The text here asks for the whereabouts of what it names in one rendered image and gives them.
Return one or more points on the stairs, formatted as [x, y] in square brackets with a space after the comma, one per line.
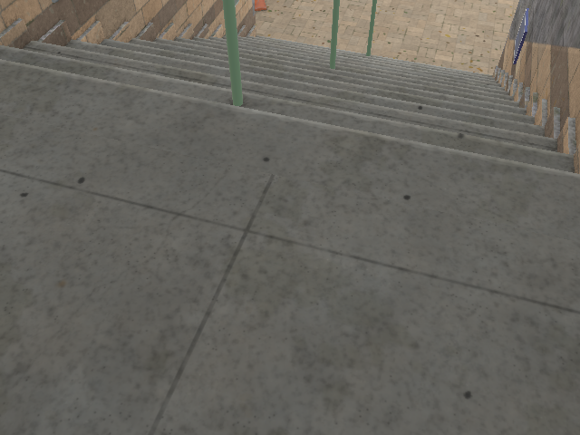
[446, 107]

